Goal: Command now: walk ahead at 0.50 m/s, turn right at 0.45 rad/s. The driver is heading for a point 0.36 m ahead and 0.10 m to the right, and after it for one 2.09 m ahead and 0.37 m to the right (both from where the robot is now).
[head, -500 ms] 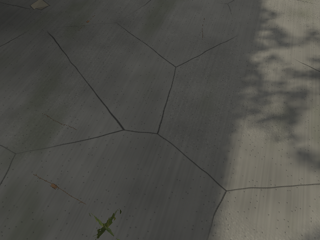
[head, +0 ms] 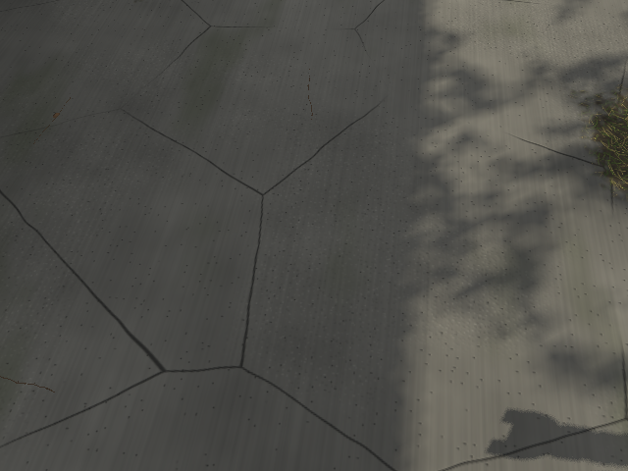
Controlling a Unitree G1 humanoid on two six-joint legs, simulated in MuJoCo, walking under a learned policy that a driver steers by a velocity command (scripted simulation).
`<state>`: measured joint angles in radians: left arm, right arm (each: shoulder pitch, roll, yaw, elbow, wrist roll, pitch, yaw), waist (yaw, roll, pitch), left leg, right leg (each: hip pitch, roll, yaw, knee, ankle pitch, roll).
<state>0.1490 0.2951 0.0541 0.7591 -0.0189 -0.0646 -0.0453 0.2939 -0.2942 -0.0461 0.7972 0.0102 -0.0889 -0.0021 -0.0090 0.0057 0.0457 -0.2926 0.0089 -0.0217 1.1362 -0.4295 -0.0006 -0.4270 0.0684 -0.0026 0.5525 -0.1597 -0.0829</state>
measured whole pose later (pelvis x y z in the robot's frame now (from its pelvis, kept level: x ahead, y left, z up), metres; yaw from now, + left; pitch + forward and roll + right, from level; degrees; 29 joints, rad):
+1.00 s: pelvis +0.48 -0.07 +0.00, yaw -25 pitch +2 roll +0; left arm 0.10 0.24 0.03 0.68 0.02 -0.02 -0.03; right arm 0.22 -0.30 -0.04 0.86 0.01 -0.02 -0.01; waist -0.03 0.02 0.06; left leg -0.40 0.07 -0.02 1.02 -0.54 -0.07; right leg -0.40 0.04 -0.01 0.48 -0.10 -0.05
